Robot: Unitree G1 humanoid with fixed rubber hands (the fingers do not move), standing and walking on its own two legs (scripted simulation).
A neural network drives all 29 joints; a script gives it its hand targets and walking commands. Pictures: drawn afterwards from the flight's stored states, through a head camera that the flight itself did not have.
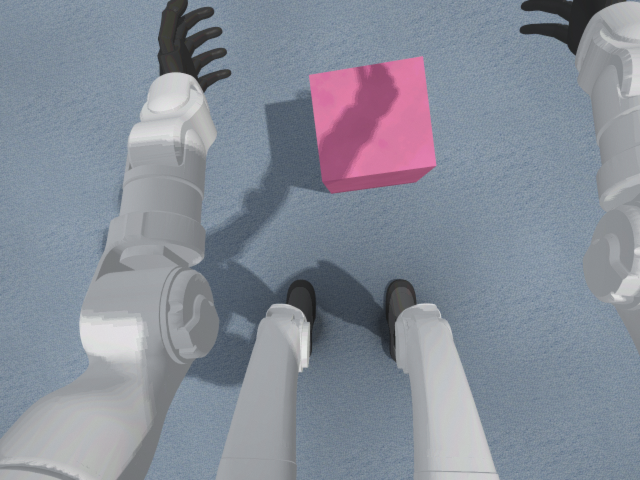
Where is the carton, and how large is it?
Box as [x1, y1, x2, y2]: [309, 56, 435, 193]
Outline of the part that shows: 422,56 309,75 322,181 331,193 414,182 435,166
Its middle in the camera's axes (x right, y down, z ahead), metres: +0.10 -0.22 +0.83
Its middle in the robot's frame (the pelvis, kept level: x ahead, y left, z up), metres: +0.56 -0.03 -0.54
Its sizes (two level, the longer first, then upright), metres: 0.210 0.200 0.250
